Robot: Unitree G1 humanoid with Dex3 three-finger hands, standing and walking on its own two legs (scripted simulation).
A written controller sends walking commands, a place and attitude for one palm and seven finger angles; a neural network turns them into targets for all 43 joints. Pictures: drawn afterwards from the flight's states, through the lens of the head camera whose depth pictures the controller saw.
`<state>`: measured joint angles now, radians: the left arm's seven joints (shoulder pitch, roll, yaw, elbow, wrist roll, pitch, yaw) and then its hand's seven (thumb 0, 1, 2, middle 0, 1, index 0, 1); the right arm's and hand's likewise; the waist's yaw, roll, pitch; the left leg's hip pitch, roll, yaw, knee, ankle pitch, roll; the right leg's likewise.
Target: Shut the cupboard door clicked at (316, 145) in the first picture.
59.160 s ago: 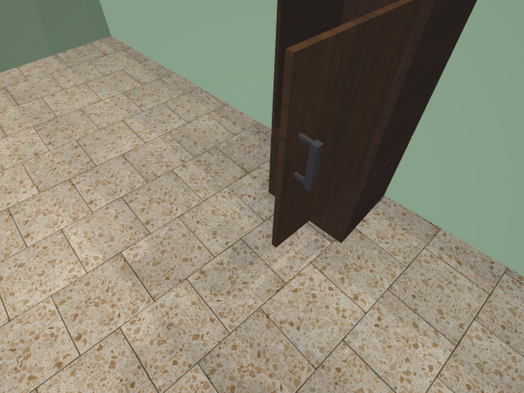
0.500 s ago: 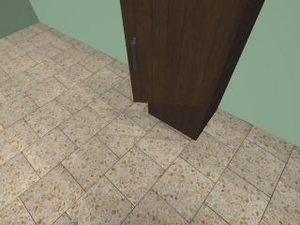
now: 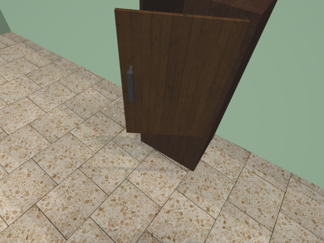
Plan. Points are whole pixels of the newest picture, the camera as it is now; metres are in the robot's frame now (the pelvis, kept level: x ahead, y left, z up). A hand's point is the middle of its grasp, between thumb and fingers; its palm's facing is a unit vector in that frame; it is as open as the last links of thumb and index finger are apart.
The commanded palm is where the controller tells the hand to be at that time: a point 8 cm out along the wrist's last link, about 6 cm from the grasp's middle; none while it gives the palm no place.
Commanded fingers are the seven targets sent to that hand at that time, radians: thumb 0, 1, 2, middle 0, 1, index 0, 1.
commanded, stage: take the last steps up to it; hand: left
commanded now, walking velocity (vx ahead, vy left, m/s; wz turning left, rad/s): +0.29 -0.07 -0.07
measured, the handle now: (131, 83) +0.65 +0.14 -0.01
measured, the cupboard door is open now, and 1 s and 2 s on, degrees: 32 32 32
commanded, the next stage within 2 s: come to a stop and stand still in 0.32 s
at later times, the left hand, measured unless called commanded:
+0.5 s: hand (128, 227) +0.20 +0.10 -0.17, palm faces +0.02 -0.98 -0.19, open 7.3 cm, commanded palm none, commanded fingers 0.00 0.90 0.90 -0.20 -0.30 -0.20 -0.30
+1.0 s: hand (122, 222) +0.21 +0.12 -0.17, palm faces +0.00 -0.94 -0.33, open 7.4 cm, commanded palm none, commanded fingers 0.00 0.90 0.90 -0.20 -0.30 -0.20 -0.30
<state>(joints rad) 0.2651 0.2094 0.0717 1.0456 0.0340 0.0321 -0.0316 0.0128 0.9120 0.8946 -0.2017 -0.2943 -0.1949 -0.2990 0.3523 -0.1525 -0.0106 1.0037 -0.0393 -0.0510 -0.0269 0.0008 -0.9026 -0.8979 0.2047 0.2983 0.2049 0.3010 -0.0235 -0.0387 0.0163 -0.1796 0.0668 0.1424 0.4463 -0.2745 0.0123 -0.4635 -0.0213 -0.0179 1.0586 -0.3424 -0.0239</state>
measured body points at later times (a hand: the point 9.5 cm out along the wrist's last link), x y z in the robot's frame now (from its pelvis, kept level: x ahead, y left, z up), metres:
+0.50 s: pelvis +0.17 -0.08 +0.00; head +0.20 -0.08 +0.45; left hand +0.20 +0.15 -0.16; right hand +0.20 -0.31 -0.16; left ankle +0.18 +0.04 -0.70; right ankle +0.17 -0.16 -0.74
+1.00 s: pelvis +0.18 -0.09 -0.02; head +0.21 -0.11 +0.43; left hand +0.21 +0.17 -0.15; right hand +0.26 -0.33 -0.17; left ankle +0.23 +0.02 -0.73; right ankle +0.14 -0.19 -0.74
